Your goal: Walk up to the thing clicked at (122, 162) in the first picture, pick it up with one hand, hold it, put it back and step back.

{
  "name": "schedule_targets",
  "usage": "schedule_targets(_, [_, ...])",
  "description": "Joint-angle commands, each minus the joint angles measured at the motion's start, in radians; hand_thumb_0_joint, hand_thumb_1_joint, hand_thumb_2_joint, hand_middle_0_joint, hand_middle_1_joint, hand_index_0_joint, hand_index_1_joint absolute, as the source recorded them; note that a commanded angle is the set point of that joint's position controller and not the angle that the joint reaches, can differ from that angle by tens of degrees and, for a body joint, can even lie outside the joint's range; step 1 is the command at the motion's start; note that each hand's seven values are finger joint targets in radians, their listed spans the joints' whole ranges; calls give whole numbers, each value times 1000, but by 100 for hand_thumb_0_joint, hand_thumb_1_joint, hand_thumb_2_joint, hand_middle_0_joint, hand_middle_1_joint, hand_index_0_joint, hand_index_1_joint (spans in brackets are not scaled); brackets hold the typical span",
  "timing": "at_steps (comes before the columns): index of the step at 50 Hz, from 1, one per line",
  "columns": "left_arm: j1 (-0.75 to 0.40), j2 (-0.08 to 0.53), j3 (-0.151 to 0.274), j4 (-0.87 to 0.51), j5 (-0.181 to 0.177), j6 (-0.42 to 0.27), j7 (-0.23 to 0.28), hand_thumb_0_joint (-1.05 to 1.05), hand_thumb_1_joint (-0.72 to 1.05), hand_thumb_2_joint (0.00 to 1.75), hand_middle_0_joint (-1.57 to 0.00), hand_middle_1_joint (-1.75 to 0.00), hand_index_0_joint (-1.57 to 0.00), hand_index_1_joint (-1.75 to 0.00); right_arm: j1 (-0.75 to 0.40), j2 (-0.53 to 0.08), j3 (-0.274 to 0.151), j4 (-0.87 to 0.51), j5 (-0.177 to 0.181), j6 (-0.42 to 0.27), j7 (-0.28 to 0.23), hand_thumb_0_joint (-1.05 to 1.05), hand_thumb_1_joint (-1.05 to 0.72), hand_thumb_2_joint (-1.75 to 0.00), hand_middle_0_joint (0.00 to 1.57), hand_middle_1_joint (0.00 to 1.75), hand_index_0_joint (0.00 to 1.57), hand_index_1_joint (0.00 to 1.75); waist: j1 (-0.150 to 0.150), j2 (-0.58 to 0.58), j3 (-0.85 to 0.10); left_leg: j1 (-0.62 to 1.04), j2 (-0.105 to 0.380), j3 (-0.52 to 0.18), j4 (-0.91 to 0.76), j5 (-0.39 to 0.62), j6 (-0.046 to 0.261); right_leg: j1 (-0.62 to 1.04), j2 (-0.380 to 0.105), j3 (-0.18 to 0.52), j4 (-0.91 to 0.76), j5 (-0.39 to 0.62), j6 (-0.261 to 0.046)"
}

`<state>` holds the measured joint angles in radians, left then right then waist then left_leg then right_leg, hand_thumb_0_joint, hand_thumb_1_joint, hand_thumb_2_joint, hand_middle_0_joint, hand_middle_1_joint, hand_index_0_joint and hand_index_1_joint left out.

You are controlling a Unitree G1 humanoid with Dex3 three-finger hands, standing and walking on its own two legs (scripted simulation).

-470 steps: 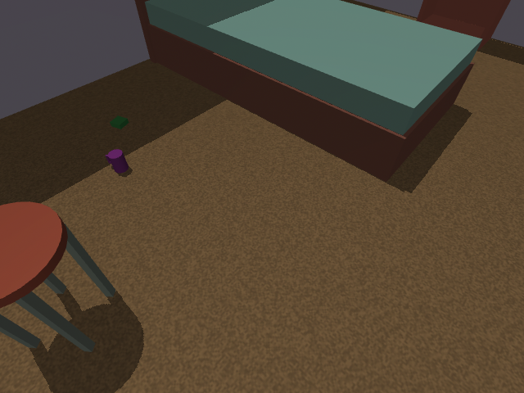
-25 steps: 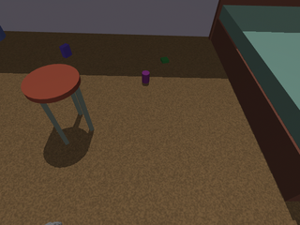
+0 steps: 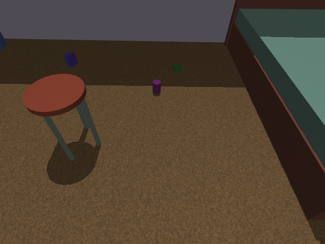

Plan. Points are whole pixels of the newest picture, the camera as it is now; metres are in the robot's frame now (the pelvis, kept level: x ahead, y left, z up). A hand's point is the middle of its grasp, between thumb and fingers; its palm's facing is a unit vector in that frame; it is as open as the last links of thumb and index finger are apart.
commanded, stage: stand
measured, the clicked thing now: (155, 85) +1.55 +0.17 -0.73
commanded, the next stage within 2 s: none
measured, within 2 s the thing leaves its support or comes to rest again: neither
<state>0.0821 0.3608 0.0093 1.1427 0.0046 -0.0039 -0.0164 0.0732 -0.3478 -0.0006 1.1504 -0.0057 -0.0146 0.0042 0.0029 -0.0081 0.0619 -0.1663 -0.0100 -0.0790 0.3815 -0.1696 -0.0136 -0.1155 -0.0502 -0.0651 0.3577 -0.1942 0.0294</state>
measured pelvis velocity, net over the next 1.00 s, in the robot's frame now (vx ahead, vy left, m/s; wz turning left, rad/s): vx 0.01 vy -0.01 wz -0.03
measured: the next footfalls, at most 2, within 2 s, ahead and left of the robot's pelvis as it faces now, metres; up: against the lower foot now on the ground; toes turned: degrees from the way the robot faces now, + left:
none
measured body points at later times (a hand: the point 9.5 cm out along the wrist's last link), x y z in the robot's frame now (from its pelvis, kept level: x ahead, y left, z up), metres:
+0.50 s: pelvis +0.00 -0.01 +0.00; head +0.01 +0.00 +0.45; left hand +0.08 +0.30 -0.13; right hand +0.07 -0.31 -0.13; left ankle +0.03 +0.13 -0.75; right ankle +0.00 -0.14 -0.75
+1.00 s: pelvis +0.01 -0.01 +0.00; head +0.02 -0.01 +0.45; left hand +0.09 +0.29 -0.13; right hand +0.08 -0.31 -0.13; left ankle +0.03 +0.13 -0.75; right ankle +0.00 -0.14 -0.75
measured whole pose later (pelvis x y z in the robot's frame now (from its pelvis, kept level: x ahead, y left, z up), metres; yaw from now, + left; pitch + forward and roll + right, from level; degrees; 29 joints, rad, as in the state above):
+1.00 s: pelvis +0.01 -0.01 +0.00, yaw -2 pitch -2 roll +0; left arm 0.10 0.35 0.00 1.13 0.01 -0.01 -0.01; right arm 0.08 -0.34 0.00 1.16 0.00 -0.01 0.01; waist 0.00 0.00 0.06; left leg -0.13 0.01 -0.06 0.33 -0.16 -0.03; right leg -0.10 -0.03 -0.04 0.33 -0.19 0.02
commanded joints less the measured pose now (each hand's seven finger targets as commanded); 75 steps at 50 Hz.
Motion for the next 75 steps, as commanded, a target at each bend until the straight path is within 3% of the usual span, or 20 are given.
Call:
schedule_targets(1, [-47, 212, 39, -53, -4, -29, 19, 0, 90, 90, -20, -30, -20, -30, -55, -214, -42, -63, 2, -16, -12, 0, -90, -90, 20, 30, 20, 30, -1, 7, -98, 6, 114, -68, -80, 162, 24, 39, -96, 103, -79, 65, -45])
schedule_targets(6, [-34, 218, 39, -50, 1, -27, 20, 0, 90, 90, -20, -30, -20, -30, -59, -213, -43, -61, 1, -10, -9, 0, -90, -90, 20, 30, 20, 30, 1, 15, -96, 16, 113, -63, -105, 70, 23, 24, -91, 105, -91, 9, -44])
schedule_targets(10, [-33, 213, 35, -51, 1, -28, 20, 0, 90, 90, -20, -30, -20, -30, -55, -208, -41, -60, 0, -12, -8, 0, -90, -90, 20, 30, 20, 30, 0, 9, -95, 22, 119, -60, -102, 134, 22, 24, -93, 106, -88, 44, -45])
schedule_targets(17, [-23, 212, 34, -56, 2, -26, 20, 0, 90, 90, -20, -30, -20, -30, -45, -210, -41, -55, 0, -9, -8, 0, -90, -90, 20, 30, 20, 30, -1, 6, -85, 7, 115, -56, -115, 67, 21, 13, -88, 108, -97, -7, -44])
schedule_targets(23, [-20, 216, 35, -61, 2, -28, 21, 0, 90, 90, -20, -30, -20, -30, -40, -208, -40, -56, -2, -10, -6, 0, -90, -90, 20, 30, 20, 30, 1, -1, -74, 4, 119, -54, -105, 91, 22, 14, -93, 115, -97, 5, -42])
schedule_targets(28, [-19, 216, 34, -68, 2, -30, 21, 0, 90, 90, -20, -30, -20, -30, -40, -206, -38, -57, 0, -12, -7, 0, -90, -90, 20, 30, 20, 30, 0, 4, -108, 24, 122, -50, -94, 149, 20, 33, -95, 108, -86, 85, -42])
schedule_targets(31, [-18, 215, 34, -65, 1, -29, 21, 0, 90, 90, -20, -30, -20, -30, -33, -208, -36, -53, 1, -10, -7, 0, -90, -90, 20, 30, 20, 30, -3, 7, -84, 17, 119, -49, -104, 109, 21, 18, -89, 109, -95, 45, -40])
schedule_targets(33, [-20, 215, 34, -66, 1, -28, 21, 0, 90, 90, -20, -30, -20, -30, -31, -209, -35, -52, 1, -11, -7, 0, -90, -90, 20, 30, 20, 30, -4, 5, -86, 28, 122, -47, -102, 135, 20, 15, -92, 112, -92, 64, -42])
schedule_targets(34, [-13, 216, 34, -65, 0, -27, 20, 0, 90, 90, -20, -30, -20, -30, -24, -211, -35, -50, 0, -11, -7, 0, -90, -90, 20, 30, 20, 30, -4, 15, -73, 18, 117, -46, -111, 91, 16, 4, -87, 110, -101, 18, -40])
schedule_targets(41, [-15, 215, 34, -69, 2, -28, 20, 0, 90, 90, -20, -30, -20, -30, -24, -211, -37, -53, 1, -14, -9, 0, -90, -90, 20, 30, 20, 30, -4, 12, -111, 38, 126, -44, -94, 184, 17, 42, -91, 108, -82, 109, -46])
schedule_targets(42, [-17, 211, 33, -70, 0, -27, 19, 0, 90, 90, -20, -30, -20, -30, -14, -217, -35, -49, 0, -14, -10, 0, -90, -90, 20, 30, 20, 30, -7, 18, -108, 26, 123, -39, -102, 151, 17, 42, -90, 111, -86, 90, -44])
schedule_targets(48, [-13, 209, 34, -70, 2, -27, 20, 0, 90, 90, -20, -30, -20, -30, -31, -219, -35, -55, 1, -14, -10, 0, -90, -90, 20, 30, 20, 30, 1, 15, -106, 48, 130, -42, -94, 198, 18, 41, -90, 107, -81, 127, -43])
schedule_targets(63, [-8, 213, 35, -66, 1, -22, 19, 0, 90, 90, -20, -30, -20, -30, -23, -216, -30, -58, 0, -13, -11, 0, -90, -90, 20, 30, 20, 30, -1, 10, -79, 45, 128, -39, -108, 138, 16, 23, -86, 111, -93, 65, -46])
schedule_targets(70, [-6, 213, 35, -71, 3, -25, 20, 0, 90, 90, -20, -30, -20, -30, -17, -217, -29, -65, 0, -12, -11, 0, -90, -90, 20, 30, 20, 30, -1, 5, -92, 43, 129, -38, -97, 166, 20, 39, -90, 111, -89, 113, -44])
schedule_targets(75, [-5, 215, 36, -68, 2, -21, 20, 0, 90, 90, -20, -30, -20, -30, -16, -214, -28, -65, -1, -11, -12, 0, -90, -90, 20, 30, 20, 30, -1, 8, -76, 39, 126, -38, -108, 127, 17, 15, -84, 109, -92, 56, -46])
